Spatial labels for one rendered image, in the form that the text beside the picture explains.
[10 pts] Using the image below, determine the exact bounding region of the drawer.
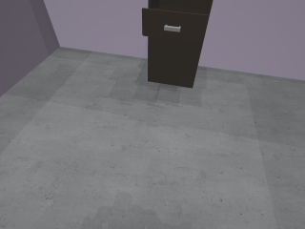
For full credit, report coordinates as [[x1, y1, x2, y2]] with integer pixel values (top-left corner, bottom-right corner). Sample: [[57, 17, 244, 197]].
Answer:
[[142, 7, 209, 43]]

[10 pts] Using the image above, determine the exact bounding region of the handle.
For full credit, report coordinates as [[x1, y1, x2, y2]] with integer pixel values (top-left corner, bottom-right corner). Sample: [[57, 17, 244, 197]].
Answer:
[[164, 24, 181, 32]]

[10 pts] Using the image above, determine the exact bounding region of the cabinet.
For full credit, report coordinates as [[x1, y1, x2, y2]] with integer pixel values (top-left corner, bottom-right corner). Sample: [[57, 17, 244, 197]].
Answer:
[[148, 0, 213, 88]]

